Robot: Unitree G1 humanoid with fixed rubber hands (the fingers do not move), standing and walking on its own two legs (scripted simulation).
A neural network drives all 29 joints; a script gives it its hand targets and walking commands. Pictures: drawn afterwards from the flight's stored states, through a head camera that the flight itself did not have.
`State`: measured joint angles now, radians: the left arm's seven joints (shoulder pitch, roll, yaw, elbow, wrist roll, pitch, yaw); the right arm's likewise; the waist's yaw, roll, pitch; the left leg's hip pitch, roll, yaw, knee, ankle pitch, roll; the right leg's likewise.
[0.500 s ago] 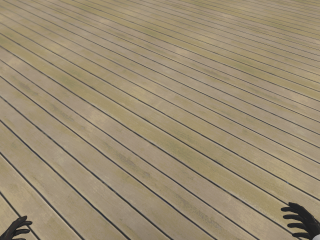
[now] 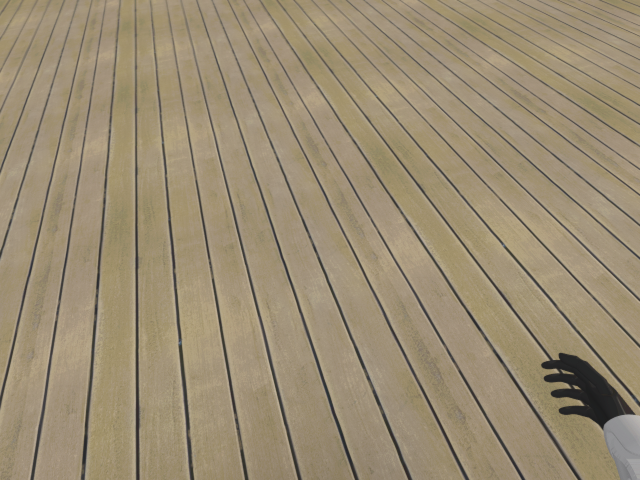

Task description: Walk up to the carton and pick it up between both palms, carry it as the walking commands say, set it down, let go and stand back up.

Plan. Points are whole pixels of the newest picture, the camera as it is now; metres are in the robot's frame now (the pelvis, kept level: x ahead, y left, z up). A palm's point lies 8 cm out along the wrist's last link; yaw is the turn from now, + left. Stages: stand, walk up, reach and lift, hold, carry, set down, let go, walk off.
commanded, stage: walk up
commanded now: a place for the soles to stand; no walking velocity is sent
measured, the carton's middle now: out of the picture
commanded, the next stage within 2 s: none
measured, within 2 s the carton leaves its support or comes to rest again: neither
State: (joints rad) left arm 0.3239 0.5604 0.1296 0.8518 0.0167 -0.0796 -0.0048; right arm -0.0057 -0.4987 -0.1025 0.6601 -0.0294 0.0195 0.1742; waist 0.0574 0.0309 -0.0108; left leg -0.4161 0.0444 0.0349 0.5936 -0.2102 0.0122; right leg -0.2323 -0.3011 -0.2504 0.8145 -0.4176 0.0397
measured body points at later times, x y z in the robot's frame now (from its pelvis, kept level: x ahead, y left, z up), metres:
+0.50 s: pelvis +0.17 +0.06 +0.02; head +0.19 +0.03 +0.47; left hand +0.03 +0.43 -0.01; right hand +0.51 -0.12 -0.05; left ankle +0.18 +0.26 -0.68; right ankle +0.19 -0.08 -0.72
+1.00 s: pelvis +0.37 +0.24 -0.01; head +0.38 +0.22 +0.44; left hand +0.18 +0.57 -0.06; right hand +0.68 +0.06 -0.10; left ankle +0.23 +0.28 -0.70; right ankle +0.51 +0.23 -0.73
